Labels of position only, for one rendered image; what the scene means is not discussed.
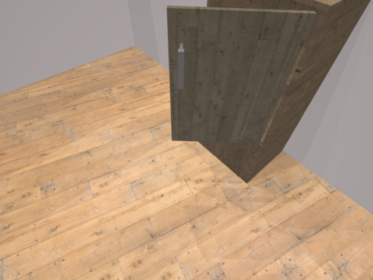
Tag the handle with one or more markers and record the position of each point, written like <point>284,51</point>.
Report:
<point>181,67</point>

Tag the cupboard door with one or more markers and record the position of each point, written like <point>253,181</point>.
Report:
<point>236,64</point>

